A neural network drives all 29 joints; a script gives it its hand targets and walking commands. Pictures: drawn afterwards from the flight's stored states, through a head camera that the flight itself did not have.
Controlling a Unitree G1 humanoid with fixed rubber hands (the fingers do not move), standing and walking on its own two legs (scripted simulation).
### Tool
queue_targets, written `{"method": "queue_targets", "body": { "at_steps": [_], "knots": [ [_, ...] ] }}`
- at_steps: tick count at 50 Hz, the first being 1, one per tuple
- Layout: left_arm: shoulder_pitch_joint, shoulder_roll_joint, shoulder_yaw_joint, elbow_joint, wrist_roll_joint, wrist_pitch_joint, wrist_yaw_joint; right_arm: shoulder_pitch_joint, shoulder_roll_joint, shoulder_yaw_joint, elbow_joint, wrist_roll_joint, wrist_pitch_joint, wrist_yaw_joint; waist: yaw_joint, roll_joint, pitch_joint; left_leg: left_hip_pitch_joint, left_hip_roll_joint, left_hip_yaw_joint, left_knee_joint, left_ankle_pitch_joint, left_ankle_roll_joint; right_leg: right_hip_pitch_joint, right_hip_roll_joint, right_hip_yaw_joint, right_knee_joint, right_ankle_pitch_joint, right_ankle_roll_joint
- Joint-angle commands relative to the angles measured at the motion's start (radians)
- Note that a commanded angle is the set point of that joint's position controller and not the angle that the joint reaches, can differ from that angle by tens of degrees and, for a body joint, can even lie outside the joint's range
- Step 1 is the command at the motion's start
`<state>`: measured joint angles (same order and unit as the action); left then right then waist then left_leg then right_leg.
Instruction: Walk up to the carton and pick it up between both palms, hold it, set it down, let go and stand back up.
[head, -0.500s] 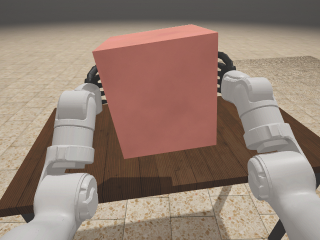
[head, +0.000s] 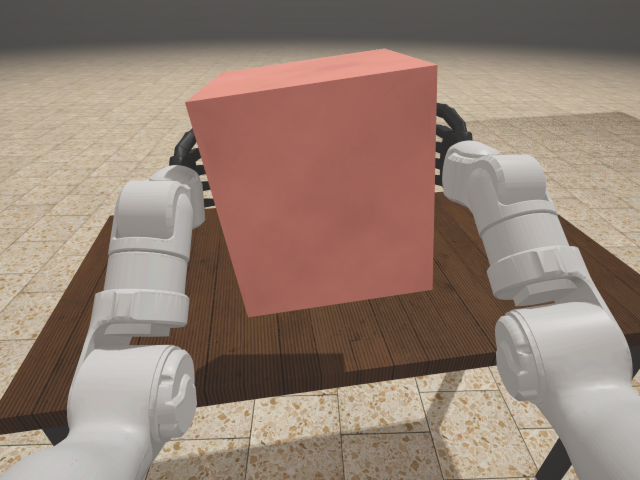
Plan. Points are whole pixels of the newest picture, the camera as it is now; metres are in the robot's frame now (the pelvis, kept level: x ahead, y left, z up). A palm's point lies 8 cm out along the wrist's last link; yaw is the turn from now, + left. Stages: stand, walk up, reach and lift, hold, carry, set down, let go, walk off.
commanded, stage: hold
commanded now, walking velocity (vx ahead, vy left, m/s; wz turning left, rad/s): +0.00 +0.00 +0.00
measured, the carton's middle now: (320, 174) +0.41 +0.00 +0.27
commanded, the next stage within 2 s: none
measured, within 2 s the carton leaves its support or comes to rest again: neither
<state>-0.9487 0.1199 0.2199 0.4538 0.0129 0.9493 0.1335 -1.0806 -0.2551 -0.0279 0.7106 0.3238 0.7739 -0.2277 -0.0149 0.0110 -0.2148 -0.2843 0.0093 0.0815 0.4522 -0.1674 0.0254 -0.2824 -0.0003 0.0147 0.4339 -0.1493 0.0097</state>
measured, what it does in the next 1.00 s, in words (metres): stands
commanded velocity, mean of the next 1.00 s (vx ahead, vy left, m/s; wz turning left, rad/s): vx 0.00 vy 0.00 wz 0.00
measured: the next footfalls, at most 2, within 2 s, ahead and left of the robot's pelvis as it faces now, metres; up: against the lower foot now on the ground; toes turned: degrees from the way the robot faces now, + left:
none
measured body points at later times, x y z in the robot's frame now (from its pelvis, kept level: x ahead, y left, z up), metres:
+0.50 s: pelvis +0.00 +0.00 +0.00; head -0.08 +0.00 +0.44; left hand +0.38 +0.16 +0.28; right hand +0.39 -0.16 +0.30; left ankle +0.05 +0.10 -0.74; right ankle +0.05 -0.13 -0.74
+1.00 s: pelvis +0.00 +0.00 +0.00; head -0.08 +0.00 +0.44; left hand +0.38 +0.15 +0.28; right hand +0.39 -0.16 +0.30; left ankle +0.05 +0.10 -0.74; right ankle +0.05 -0.13 -0.74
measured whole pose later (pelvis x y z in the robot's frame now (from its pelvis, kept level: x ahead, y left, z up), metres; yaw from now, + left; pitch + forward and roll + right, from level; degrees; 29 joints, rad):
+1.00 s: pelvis +0.00 +0.00 +0.00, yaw +0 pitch +0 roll +0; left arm -0.96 0.12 0.22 0.47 0.01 0.94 0.13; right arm -1.08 -0.26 -0.03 0.71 0.31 0.77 -0.22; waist -0.01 0.01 -0.21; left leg -0.28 0.01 0.08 0.45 -0.17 0.03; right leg -0.28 0.00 0.01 0.43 -0.15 0.01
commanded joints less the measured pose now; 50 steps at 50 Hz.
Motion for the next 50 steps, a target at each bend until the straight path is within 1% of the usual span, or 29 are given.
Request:
{"method": "queue_targets", "body": {
  "at_steps": [1,10,14,18,26,31,41,50],
  "knots": [
    [-1.218,-0.614,-0.33,-0.251,-0.236,-0.155,-0.185,-1.07,0.812,0.166,-0.261,0.223,-0.066,0.187,-0.053,0.032,-0.514,0.069,-0.003,-0.14,-0.117,-0.06,-0.045,0.203,0.091,0.026,-0.108,0.056,-0.013],
    [-1.219,-0.614,-0.33,-0.248,-0.236,-0.156,-0.186,-1.067,0.809,0.161,-0.254,0.219,-0.066,0.187,-0.057,0.032,-0.509,0.067,-0.002,-0.141,-0.119,-0.068,-0.046,0.202,0.09,0.026,-0.109,0.05,-0.012],
    [-1.219,-0.613,-0.323,-0.25,-0.233,-0.157,-0.185,-1.071,0.812,0.164,-0.256,0.222,-0.067,0.188,-0.05,0.031,-0.512,0.066,-0.002,-0.14,-0.119,-0.064,-0.044,0.208,0.091,0.027,-0.109,0.055,-0.012],
    [-1.223,-0.613,-0.324,-0.245,-0.232,-0.157,-0.186,-1.065,0.809,0.157,-0.243,0.216,-0.067,0.189,-0.054,0.034,-0.5,0.06,-0.001,-0.14,-0.124,-0.082,-0.044,0.204,0.089,0.027,-0.109,0.044,-0.011],
    [-1.215,-0.616,-0.32,-0.237,-0.23,-0.159,-0.187,-1.073,0.809,0.158,-0.248,0.218,-0.07,0.19,-0.05,0.035,-0.504,0.057,0.0,-0.141,-0.126,-0.079,-0.043,0.208,0.092,0.026,-0.107,0.045,-0.011],
    [-1.226,-0.614,-0.323,-0.244,-0.232,-0.161,-0.187,-1.065,0.811,0.157,-0.24,0.216,-0.069,0.19,-0.054,0.036,-0.504,0.055,0.0,-0.141,-0.125,-0.081,-0.043,0.208,0.089,0.027,-0.107,0.047,-0.011],
    [-1.215,-0.612,-0.312,-0.233,-0.226,-0.161,-0.187,-1.071,0.814,0.159,-0.24,0.215,-0.072,0.192,-0.046,0.028,-0.5,0.049,0.0,-0.14,-0.128,-0.086,-0.039,0.216,0.09,0.028,-0.109,0.045,-0.01],
    [-1.219,-0.611,-0.311,-0.232,-0.226,-0.164,-0.187,-1.065,0.811,0.159,-0.238,0.216,-0.072,0.192,-0.048,0.033,-0.503,0.055,-0.001,-0.139,-0.127,-0.084,-0.04,0.211,0.091,0.026,-0.109,0.048,-0.008]
  ]
}}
